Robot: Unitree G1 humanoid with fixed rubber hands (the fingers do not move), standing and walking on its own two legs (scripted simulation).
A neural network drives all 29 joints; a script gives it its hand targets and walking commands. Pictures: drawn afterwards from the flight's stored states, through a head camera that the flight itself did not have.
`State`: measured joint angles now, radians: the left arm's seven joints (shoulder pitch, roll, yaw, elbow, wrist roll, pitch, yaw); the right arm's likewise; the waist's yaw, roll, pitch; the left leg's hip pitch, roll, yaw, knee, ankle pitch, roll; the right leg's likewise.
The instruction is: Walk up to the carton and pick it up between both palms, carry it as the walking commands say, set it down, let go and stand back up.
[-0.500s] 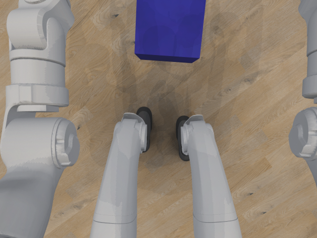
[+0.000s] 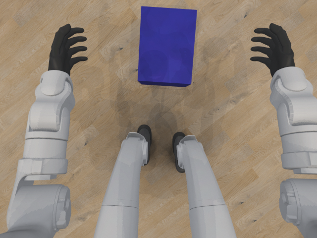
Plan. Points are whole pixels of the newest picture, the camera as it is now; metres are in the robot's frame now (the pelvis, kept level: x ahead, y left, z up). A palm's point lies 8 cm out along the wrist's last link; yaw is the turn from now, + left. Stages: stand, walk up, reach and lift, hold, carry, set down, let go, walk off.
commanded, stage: let go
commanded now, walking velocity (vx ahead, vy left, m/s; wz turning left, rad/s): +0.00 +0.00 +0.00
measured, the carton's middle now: (165, 51) +0.59 -0.01 -0.59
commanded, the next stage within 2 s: stand in 1.08 s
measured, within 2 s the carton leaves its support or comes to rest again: neither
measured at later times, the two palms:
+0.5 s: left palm (14, 173) +0.25 +0.25 -0.01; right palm out of the picture +0.27 -0.23 +0.01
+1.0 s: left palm out of the picture +0.26 +0.25 +0.02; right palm out of the picture +0.26 -0.24 +0.03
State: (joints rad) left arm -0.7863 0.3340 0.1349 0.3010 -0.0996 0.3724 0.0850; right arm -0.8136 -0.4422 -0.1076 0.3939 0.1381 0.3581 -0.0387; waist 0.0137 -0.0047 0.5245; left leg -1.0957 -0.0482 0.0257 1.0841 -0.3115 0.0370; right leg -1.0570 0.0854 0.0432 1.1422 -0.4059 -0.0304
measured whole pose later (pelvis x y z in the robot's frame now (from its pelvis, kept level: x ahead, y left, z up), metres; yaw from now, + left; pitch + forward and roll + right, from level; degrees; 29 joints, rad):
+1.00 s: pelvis +0.10 +0.02 +0.09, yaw -1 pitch -2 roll -1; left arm 0.24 0.26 0.00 0.39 0.00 0.16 -0.07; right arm 0.20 -0.24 -0.10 0.48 0.12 0.12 0.09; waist 0.02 -0.01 0.07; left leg -0.26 -0.04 0.01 0.59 -0.30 0.06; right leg -0.17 0.08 0.08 0.53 -0.33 -0.02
